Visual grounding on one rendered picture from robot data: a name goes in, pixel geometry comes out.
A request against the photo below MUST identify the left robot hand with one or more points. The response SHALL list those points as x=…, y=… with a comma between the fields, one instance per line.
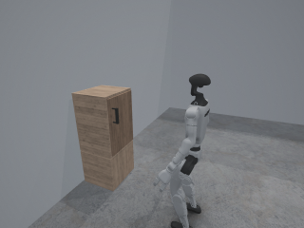
x=163, y=176

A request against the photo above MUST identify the humanoid robot head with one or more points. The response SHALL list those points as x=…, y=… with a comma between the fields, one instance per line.
x=199, y=80

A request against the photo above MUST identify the left robot forearm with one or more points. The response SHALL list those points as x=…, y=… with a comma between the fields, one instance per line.
x=180, y=156

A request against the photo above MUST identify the cupboard door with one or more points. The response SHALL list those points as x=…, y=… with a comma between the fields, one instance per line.
x=120, y=133

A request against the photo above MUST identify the robot left upper arm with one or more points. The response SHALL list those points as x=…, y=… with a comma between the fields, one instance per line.
x=192, y=115

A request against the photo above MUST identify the robot right thigh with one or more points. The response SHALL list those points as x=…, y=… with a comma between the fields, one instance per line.
x=188, y=180

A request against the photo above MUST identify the handle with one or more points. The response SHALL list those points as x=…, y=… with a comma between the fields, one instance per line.
x=116, y=115

